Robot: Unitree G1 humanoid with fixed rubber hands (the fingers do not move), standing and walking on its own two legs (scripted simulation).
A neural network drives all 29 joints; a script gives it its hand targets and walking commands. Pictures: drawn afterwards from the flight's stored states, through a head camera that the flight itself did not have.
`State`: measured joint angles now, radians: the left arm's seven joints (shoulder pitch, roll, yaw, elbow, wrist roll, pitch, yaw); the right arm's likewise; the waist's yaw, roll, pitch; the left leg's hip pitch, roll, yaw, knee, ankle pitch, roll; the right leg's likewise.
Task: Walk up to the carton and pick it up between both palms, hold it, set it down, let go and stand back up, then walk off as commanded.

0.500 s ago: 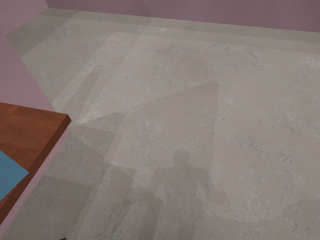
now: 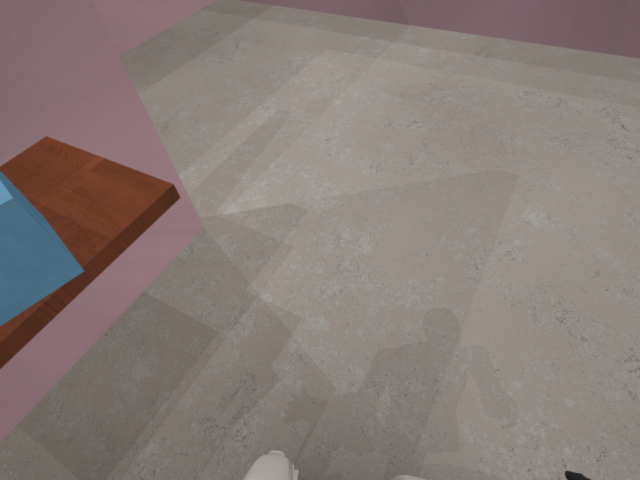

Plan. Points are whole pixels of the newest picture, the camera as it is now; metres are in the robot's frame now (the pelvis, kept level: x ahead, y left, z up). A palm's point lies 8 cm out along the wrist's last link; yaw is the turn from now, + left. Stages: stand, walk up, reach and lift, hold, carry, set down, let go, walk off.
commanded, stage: walk up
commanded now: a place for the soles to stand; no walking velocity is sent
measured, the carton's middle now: out of the picture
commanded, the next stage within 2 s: none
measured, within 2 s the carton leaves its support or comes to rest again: neither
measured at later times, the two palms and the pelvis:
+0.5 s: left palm out of the picture -0.02 +0.16 -0.03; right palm out of the picture +0.19 -0.40 -0.11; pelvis +0.02 -0.14 +0.02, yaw +17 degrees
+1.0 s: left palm out of the picture -0.06 +0.04 -0.05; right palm out of the picture +0.27 -0.46 -0.10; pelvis +0.05 -0.23 +0.02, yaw +30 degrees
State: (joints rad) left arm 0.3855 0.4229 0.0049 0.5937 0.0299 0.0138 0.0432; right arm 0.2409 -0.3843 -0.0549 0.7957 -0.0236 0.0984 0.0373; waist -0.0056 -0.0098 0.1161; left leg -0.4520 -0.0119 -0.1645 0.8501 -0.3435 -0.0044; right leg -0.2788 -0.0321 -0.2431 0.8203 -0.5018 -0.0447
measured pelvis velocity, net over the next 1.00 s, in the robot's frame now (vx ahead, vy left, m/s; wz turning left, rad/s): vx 0.05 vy -0.23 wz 0.52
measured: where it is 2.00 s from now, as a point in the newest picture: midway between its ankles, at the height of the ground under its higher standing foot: outside the picture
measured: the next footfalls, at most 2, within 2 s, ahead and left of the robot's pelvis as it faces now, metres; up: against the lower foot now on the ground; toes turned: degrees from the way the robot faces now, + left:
left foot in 0.18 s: +0.09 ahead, +0.16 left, +0.00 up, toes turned +1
right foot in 0.26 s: +0.06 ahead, -0.12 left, +0.01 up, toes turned +1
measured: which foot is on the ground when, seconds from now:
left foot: up 0.00-0.16, down 0.18-0.26, up 0.28-0.56, down 0.58-0.66, up 0.68-1.00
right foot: down 0.00-0.12, up 0.14-0.24, down 0.26-0.52, up 0.54-0.64, down 0.66-1.00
